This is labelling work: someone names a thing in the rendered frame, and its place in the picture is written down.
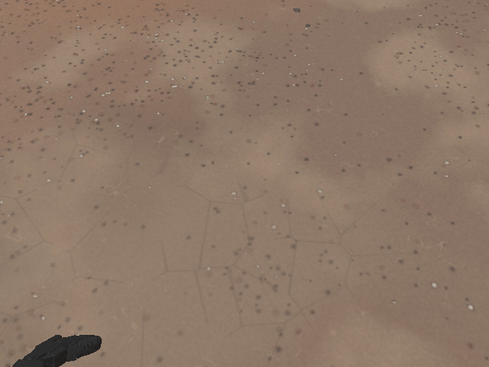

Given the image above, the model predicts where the left robot hand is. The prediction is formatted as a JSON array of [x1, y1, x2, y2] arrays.
[[9, 335, 102, 367]]

